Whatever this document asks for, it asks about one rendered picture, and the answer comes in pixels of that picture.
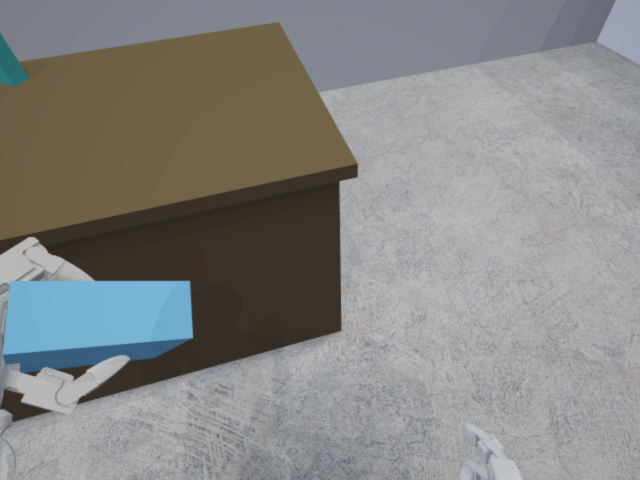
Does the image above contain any robot right hand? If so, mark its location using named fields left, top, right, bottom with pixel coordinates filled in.
left=459, top=423, right=523, bottom=480

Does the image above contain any table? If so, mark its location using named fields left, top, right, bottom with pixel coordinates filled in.
left=0, top=22, right=358, bottom=422

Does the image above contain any sponge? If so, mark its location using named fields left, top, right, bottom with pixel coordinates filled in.
left=3, top=281, right=193, bottom=373

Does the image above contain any robot left hand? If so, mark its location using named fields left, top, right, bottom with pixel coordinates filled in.
left=0, top=237, right=130, bottom=415

